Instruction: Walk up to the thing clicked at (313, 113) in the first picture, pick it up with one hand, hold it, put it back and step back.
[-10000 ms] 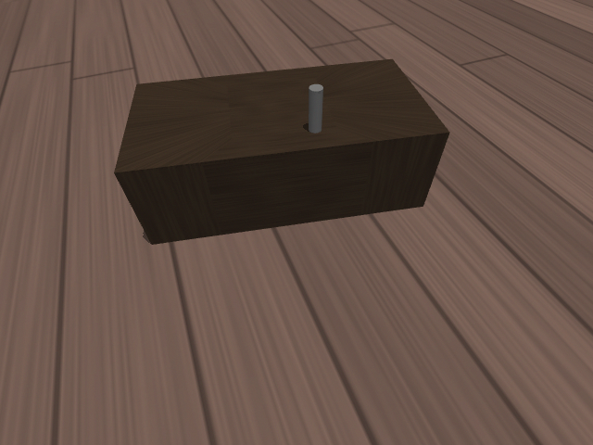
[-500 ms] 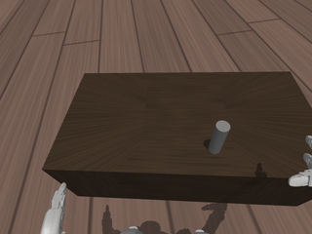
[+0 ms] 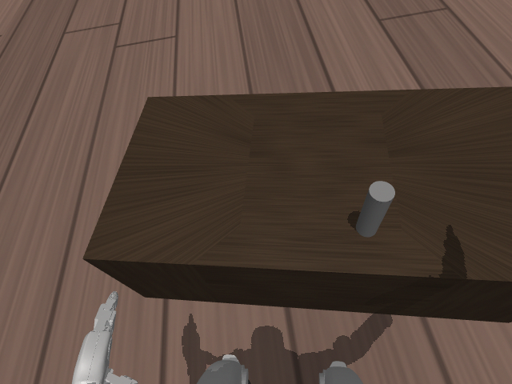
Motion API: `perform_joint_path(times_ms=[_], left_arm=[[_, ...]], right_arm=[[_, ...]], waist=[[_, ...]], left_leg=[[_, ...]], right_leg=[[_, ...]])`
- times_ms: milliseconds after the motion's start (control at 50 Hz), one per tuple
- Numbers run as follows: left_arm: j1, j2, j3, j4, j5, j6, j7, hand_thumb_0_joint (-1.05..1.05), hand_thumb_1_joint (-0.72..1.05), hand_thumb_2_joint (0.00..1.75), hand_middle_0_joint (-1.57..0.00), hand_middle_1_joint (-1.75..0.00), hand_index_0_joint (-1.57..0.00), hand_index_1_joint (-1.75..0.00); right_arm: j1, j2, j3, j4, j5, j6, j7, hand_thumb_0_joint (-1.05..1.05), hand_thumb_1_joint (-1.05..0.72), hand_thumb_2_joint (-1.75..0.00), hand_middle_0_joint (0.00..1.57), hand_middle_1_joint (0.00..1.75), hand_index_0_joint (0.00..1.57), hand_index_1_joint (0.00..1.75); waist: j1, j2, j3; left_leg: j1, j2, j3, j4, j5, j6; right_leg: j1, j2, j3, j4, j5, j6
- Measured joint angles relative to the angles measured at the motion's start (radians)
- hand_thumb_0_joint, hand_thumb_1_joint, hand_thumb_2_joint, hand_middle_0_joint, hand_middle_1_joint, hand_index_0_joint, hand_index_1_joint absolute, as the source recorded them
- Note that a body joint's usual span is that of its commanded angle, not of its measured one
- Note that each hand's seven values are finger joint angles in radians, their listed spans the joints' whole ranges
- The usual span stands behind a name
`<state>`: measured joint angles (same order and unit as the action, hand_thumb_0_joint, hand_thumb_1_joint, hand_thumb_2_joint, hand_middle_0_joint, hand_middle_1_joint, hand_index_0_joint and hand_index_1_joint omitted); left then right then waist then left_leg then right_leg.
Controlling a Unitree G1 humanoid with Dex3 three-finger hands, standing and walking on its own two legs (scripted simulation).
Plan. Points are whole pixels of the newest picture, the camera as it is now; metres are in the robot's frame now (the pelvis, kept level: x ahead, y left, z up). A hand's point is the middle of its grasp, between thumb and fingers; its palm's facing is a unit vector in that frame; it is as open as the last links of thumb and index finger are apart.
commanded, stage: go down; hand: right
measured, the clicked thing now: (373, 211) +0.50 -0.21 -0.21
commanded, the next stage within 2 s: approach in 0.68 s
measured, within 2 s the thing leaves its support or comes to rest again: neither
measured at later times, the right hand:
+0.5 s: hand out of the picture +0.39 -0.38 +0.05, palm faces +0.20 +0.98 -0.05, open 17.4 cm
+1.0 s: hand out of the picture +0.42 -0.38 +0.04, palm faces +0.19 +0.98 +0.00, open 17.5 cm
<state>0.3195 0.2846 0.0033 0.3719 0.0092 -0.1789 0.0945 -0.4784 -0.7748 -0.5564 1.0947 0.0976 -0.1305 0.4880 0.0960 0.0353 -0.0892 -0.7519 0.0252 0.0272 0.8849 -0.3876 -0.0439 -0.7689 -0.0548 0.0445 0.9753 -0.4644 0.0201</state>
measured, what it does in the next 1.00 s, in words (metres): stands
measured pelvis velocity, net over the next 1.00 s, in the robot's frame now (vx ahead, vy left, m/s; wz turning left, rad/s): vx -0.01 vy -0.01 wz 0.01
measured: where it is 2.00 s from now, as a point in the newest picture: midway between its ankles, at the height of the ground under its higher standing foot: outside the picture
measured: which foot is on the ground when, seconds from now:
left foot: down 0.00-1.00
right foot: down 0.00-1.00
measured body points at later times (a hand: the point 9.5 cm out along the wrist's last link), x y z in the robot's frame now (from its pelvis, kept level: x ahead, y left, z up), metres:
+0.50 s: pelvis +0.00 +0.00 -0.01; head +0.10 -0.05 +0.43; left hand +0.15 +0.27 -0.03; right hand +0.38 -0.44 +0.05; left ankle +0.02 +0.15 -0.68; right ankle +0.00 -0.13 -0.68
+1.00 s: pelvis -0.01 -0.01 -0.02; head +0.12 -0.06 +0.41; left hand +0.15 +0.24 -0.05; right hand +0.40 -0.44 +0.04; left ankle +0.02 +0.15 -0.68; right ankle +0.00 -0.13 -0.68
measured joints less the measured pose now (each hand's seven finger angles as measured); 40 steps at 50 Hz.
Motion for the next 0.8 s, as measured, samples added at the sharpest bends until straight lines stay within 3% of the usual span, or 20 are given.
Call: perform_joint_path(times_ms=[300, 800], left_arm=[[0.011, 0.005, -0.017, -0.08, 0.003, 0.019, -0.026, -0.01, -0.51, 0.04, -0.06, -0.06, -0.06, -0.05], [0.026, -0.003, -0.042, -0.115, 0.008, 0.02, -0.04, 0.0, -0.51, 0.05, -0.06, -0.06, -0.06, -0.05]], right_arm=[[-0.089, -0.078, -0.07, 0.096, -0.013, -0.062, 0.027, -0.01, 0.49, -0.03, 0.06, 0.05, 0.06, 0.04], [-0.197, -0.152, -0.091, 0.149, -0.01, -0.08, 0.056, -0.01, 0.54, -0.04, 0.05, 0.05, 0.05, 0.05]], waist=[[0.035, 0.01, -0.006], [0.06, 0.008, -0.021]], left_leg=[[-0.044, -0.008, 0.005, 0.02, -0.003, 0.002], [-0.094, -0.012, 0.01, 0.029, 0.001, -0.005]], right_leg=[[-0.049, -0.007, 0.008, 0.029, -0.008, 0.002], [-0.114, -0.01, 0.015, 0.067, -0.018, -0.006]])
